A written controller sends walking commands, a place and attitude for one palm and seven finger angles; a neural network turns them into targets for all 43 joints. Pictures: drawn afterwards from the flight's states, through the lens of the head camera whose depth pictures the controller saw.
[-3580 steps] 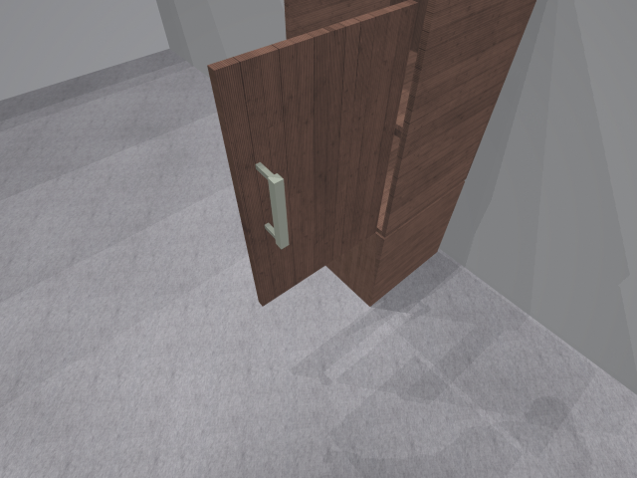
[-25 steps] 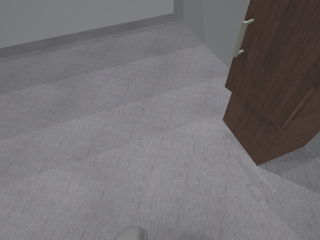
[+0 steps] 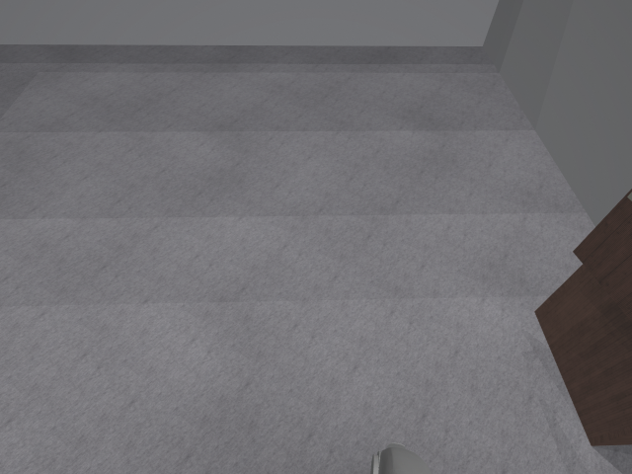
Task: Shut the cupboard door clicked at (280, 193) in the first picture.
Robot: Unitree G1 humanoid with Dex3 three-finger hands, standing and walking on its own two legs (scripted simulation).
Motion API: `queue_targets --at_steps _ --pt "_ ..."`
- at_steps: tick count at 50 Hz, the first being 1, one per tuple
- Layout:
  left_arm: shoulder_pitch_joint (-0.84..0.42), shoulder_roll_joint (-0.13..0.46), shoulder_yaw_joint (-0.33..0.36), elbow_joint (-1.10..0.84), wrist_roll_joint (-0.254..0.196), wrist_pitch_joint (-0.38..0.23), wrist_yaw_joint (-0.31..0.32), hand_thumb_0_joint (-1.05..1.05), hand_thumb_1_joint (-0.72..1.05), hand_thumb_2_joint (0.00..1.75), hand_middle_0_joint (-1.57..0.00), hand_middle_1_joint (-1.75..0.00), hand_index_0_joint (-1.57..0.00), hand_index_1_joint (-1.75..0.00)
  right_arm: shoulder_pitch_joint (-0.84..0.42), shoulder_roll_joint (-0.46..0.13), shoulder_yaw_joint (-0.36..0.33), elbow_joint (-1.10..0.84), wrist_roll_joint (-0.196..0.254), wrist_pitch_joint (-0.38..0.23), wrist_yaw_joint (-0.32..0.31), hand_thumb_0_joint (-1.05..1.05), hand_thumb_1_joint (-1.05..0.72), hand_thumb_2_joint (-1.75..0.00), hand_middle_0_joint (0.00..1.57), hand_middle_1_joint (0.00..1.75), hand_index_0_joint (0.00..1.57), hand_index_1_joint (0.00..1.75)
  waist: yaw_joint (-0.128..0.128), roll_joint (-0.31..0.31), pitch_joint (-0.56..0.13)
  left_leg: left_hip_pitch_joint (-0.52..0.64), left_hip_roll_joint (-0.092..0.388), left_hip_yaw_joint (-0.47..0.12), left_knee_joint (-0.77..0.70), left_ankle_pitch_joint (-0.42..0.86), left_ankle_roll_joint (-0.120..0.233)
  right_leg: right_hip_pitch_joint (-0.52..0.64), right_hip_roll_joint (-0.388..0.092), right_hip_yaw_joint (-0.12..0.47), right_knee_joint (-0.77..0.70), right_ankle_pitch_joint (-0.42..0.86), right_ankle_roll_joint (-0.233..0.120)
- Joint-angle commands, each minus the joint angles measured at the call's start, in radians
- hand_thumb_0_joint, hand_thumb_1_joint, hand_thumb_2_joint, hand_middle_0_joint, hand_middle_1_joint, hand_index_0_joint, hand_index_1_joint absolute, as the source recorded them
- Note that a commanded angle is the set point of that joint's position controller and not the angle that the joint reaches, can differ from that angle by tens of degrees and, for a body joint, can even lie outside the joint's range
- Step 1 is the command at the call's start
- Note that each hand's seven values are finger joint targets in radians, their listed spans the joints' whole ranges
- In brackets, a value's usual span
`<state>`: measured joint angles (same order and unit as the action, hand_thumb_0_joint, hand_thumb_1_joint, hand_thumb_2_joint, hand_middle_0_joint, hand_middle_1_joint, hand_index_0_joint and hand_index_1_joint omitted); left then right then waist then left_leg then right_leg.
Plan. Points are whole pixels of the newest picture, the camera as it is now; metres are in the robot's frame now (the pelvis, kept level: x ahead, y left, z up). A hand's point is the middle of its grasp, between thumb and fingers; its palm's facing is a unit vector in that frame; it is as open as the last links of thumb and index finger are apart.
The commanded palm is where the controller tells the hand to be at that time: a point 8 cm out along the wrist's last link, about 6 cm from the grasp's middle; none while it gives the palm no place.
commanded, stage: walk to a spot facing it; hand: left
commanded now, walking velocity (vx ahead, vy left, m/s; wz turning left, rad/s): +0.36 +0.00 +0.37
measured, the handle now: out of the picture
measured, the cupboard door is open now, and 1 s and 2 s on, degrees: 13 13 13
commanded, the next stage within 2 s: turn to face it in 0.42 s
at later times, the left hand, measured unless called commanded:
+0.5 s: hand out of the picture +0.13 +0.16 -0.17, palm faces +0.35 -0.92 -0.19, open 7.2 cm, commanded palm none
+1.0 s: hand (187, 365) +0.30 +0.24 -0.18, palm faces +0.21 -0.95 -0.23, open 7.3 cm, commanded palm none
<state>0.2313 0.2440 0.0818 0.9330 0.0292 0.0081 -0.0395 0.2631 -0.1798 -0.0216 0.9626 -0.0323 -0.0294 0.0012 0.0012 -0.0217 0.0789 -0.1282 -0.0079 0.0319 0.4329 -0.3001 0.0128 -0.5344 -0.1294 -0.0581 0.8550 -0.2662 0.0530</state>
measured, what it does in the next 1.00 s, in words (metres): walks ahead: right foot, then left foot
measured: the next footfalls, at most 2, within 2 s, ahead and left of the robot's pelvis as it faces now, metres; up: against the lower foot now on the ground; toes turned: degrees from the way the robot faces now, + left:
right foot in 0.12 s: +0.20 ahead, -0.13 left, +0.00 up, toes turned -4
left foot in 0.58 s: +0.30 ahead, +0.15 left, +0.00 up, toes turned +26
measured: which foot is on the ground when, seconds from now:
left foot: down 0.00-0.12, up 0.14-0.56, down 0.58-0.96, up 0.98-1.00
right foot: up 0.00-0.10, down 0.12-0.58, up 0.60-0.92, down 0.94-1.00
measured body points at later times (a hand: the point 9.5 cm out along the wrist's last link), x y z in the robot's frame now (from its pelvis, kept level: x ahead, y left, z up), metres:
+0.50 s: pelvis +0.19 -0.01 +0.00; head +0.23 +0.01 +0.45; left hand +0.12 +0.21 -0.16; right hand +0.35 -0.22 -0.14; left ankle +0.24 +0.13 -0.70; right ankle +0.16 -0.13 -0.74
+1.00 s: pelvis +0.28 +0.04 -0.02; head +0.32 +0.03 +0.43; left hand +0.29 +0.29 -0.16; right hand +0.42 -0.18 -0.17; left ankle +0.25 +0.13 -0.73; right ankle +0.31 -0.06 -0.74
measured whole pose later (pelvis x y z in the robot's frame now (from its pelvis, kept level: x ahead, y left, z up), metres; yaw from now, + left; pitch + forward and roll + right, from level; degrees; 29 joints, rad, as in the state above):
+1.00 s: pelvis +0.28 +0.04 -0.02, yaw +8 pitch +0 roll +0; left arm 0.25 0.17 0.07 0.94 0.04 0.03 -0.01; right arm 0.13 -0.20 -0.05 0.96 -0.02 0.05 -0.02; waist 0.03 0.05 0.07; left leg -0.33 0.10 0.20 0.79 -0.48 -0.01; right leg -0.33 -0.01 -0.07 0.65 -0.33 -0.03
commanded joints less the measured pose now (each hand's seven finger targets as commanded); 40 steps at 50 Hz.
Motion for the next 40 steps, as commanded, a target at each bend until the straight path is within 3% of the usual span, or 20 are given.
queue_targets --at_steps 1,3,4,5,6,7,8,10,12,18,24,26,27,28,29,30,32,34,37,40 --pt "-0.028 0.055 0.014 -0.090 -0.002 -0.032 -0.002 0.00 0.90 0.90 -0.20 -0.30 -0.20 -0.30 0.004 -0.201 -0.063 -0.031 0.004 -0.019 -0.009 0.00 -0.90 -0.90 0.20 0.30 0.20 0.30 0.000 0.138 0.019 -0.138 0.219 -0.171 -0.195 -0.014 0.161 0.141 0.043 -0.036 -0.141 0.089 -0.001" --pt "0.046 0.065 0.024 -0.073 -0.001 -0.039 0.000 0.00 0.90 0.90 -0.20 -0.30 -0.20 -0.30 -0.016 -0.196 -0.065 -0.024 0.004 -0.015 -0.009 0.00 -0.90 -0.90 0.20 0.30 0.20 0.30 0.044 0.111 0.016 -0.210 0.199 -0.174 -0.120 -0.064 0.142 0.302 0.069 -0.047 -0.213 0.098 -0.010" --pt "0.153 0.093 0.036 -0.042 0.003 -0.047 0.005 0.00 0.90 0.90 -0.20 -0.30 -0.20 -0.30 -0.025 -0.181 -0.064 -0.022 0.008 -0.013 -0.008 0.00 -0.90 -0.90 0.20 0.30 0.20 0.30 0.095 0.046 -0.015 -0.288 0.148 -0.146 0.031 -0.061 0.117 0.467 0.071 -0.022 -0.267 0.062 -0.025" --pt "0.297 0.179 0.055 -0.007 0.013 -0.064 0.015 0.00 0.90 0.90 -0.20 -0.30 -0.20 -0.30 -0.013 -0.134 -0.058 -0.034 0.020 -0.016 0.000 0.00 -0.90 -0.90 0.20 0.30 0.20 0.30 0.156 -0.174 -0.088 -0.421 0.020 -0.038 0.355 -0.118 0.067 0.648 -0.087 0.188 -0.433 -0.184 -0.078" --pt "0.374 0.262 0.069 0.000 0.013 -0.064 0.028 0.00 0.90 0.90 -0.20 -0.30 -0.20 -0.30 0.024 -0.072 -0.048 -0.063 0.026 -0.018 0.002 0.00 -0.90 -0.90 0.20 0.30 0.20 0.30 0.162 -0.411 -0.171 -0.534 -0.074 -0.018 0.711 -0.354 0.043 0.694 -0.355 0.592 -0.663 -0.387 -0.162" --pt "0.287 0.224 0.059 -0.021 0.003 -0.061 0.039 0.00 0.90 0.90 -0.20 -0.30 -0.20 -0.30 0.006 -0.107 -0.058 -0.064 0.011 -0.013 0.006 0.00 -0.90 -0.90 0.20 0.30 0.20 0.30 0.117 -0.296 -0.113 -0.577 -0.003 -0.098 0.866 -0.263 0.047 0.583 -0.362 0.645 -0.722 -0.550 -0.191" --pt "0.178 0.183 0.047 -0.047 0.007 -0.062 0.046 0.00 0.90 0.90 -0.20 -0.30 -0.20 -0.30 -0.003 -0.098 -0.062 -0.059 0.006 -0.012 0.009 0.00 -0.90 -0.90 0.20 0.30 0.20 0.30 0.068 -0.256 -0.072 -0.596 0.034 -0.109 0.939 -0.151 0.039 0.467 -0.349 0.599 -0.729 -0.580 -0.183" --pt "0.054 0.071 0.021 -0.067 0.007 -0.070 0.054 0.00 0.90 0.90 -0.20 -0.30 -0.20 -0.30 -0.009 -0.075 -0.059 -0.026 0.001 0.004 0.022 0.00 -0.90 -0.90 0.20 0.30 0.20 0.30 0.001 -0.119 -0.027 -0.496 0.104 -0.098 0.905 -0.001 0.019 0.290 -0.273 0.261 -0.684 -0.299 -0.143" --pt "0.058 0.043 0.015 -0.059 0.006 -0.085 0.055 0.00 0.90 0.90 -0.20 -0.30 -0.20 -0.30 0.018 -0.043 -0.052 -0.010 0.003 0.022 0.030 0.00 -0.90 -0.90 0.20 0.30 0.20 0.30 -0.017 -0.101 -0.054 -0.464 0.110 -0.058 0.825 0.040 -0.004 0.298 -0.232 0.079 -0.674 -0.061 -0.135" --pt "0.135 0.052 0.016 -0.001 0.001 -0.097 0.056 0.00 0.90 0.90 -0.20 -0.30 -0.20 -0.30 -0.093 -0.007 -0.042 -0.068 0.003 0.034 0.048 0.00 -0.90 -0.90 0.20 0.30 0.20 0.30 0.005 -0.061 -0.051 -0.535 0.118 0.023 0.540 0.061 -0.030 0.483 -0.234 -0.116 -0.630 0.342 -0.152" --pt "0.145 0.120 0.023 0.001 0.001 -0.078 0.055 0.00 0.90 0.90 -0.20 -0.30 -0.20 -0.30 -0.181 -0.047 -0.031 -0.131 0.006 0.030 0.056 0.00 -0.90 -0.90 0.20 0.30 0.20 0.30 0.018 -0.114 -0.050 -0.402 0.072 0.105 0.273 0.023 -0.002 0.550 -0.271 -0.186 -0.483 0.617 -0.130" --pt "0.122 0.142 0.029 -0.013 -0.002 -0.071 0.055 0.00 0.90 0.90 -0.20 -0.30 -0.20 -0.30 -0.095 -0.085 -0.038 -0.120 0.002 0.026 0.048 0.00 -0.90 -0.90 0.20 0.30 0.20 0.30 -0.031 -0.097 -0.101 -0.208 0.021 0.128 0.173 0.063 0.018 0.500 -0.249 -0.227 -0.318 0.684 -0.104" --pt "0.118 0.135 0.024 -0.016 -0.007 -0.066 0.056 0.00 0.90 0.90 -0.20 -0.30 -0.20 -0.30 0.017 -0.120 -0.045 -0.086 -0.002 0.019 0.040 0.00 -0.90 -0.90 0.20 0.30 0.20 0.30 -0.085 -0.039 -0.167 0.014 0.023 0.112 0.074 0.214 0.027 0.393 -0.206 -0.240 -0.153 0.564 -0.070" --pt "0.162 0.075 0.011 -0.036 -0.019 -0.056 0.051 0.00 0.90 0.90 -0.20 -0.30 -0.20 -0.30 0.128 -0.244 -0.067 -0.069 -0.013 0.008 0.024 0.00 -0.90 -0.90 0.20 0.30 0.20 0.30 -0.110 0.230 -0.276 0.264 0.275 -0.209 0.058 0.546 0.126 0.141 -0.057 -0.249 0.099 0.060 -0.006" --pt "0.136 0.036 -0.016 -0.066 -0.018 -0.049 0.057 0.00 0.90 0.90 -0.20 -0.30 -0.20 -0.30 0.197 -0.315 -0.074 -0.045 0.000 0.011 0.004 0.00 -0.90 -0.90 0.20 0.30 0.20 0.30 -0.131 0.318 -0.326 0.327 0.478 -0.402 -0.007 0.822 0.255 -0.001 0.036 -0.122 0.315 -0.450 -0.006" --pt "0.085 0.042 -0.022 -0.084 -0.015 -0.041 0.070 0.00 0.90 0.90 -0.20 -0.30 -0.20 -0.30 0.165 -0.303 -0.062 -0.054 0.006 0.012 -0.009 0.00 -0.90 -0.90 0.20 0.30 0.20 0.30 -0.113 0.119 -0.280 0.219 0.497 -0.356 -0.001 0.778 0.259 0.005 0.029 -0.019 0.372 -0.422 -0.029" --pt "0.098 -0.003 -0.028 -0.024 -0.014 -0.019 0.074 0.00 0.90 0.90 -0.20 -0.30 -0.20 -0.30 -0.017 -0.221 -0.042 -0.083 0.007 0.007 -0.029 0.00 -0.90 -0.90 0.20 0.30 0.20 0.30 -0.048 0.249 -0.177 0.025 0.430 -0.240 -0.075 0.509 0.206 0.013 -0.003 0.052 0.318 -0.315 -0.027" --pt "0.132 -0.019 -0.029 0.026 -0.011 -0.002 0.060 0.00 0.90 0.90 -0.20 -0.30 -0.20 -0.30 -0.098 -0.152 -0.013 -0.078 0.001 0.003 -0.034 0.00 -0.90 -0.90 0.20 0.30 0.20 0.30 0.001 0.174 -0.127 -0.067 0.344 -0.097 -0.094 0.492 0.149 0.105 0.008 0.052 0.187 -0.203 -0.027" --pt "0.144 -0.017 -0.020 0.039 -0.009 0.020 0.048 0.00 0.90 0.90 -0.20 -0.30 -0.20 -0.30 -0.137 -0.167 -0.022 -0.065 0.004 0.015 -0.034 0.00 -0.90 -0.90 0.20 0.30 0.20 0.30 0.018 0.171 -0.131 -0.108 0.333 -0.003 -0.109 0.361 0.133 0.191 0.049 0.005 0.042 -0.158 -0.024" --pt "0.117 -0.007 -0.005 0.016 -0.002 0.031 0.038 0.00 0.90 0.90 -0.20 -0.30 -0.20 -0.30 -0.151 -0.180 -0.040 -0.059 0.006 0.036 -0.033 0.00 -0.90 -0.90 0.20 0.30 0.20 0.30 0.018 0.152 -0.064 -0.164 0.350 0.004 -0.125 0.142 0.127 0.194 0.078 -0.024 -0.018 -0.107 -0.024"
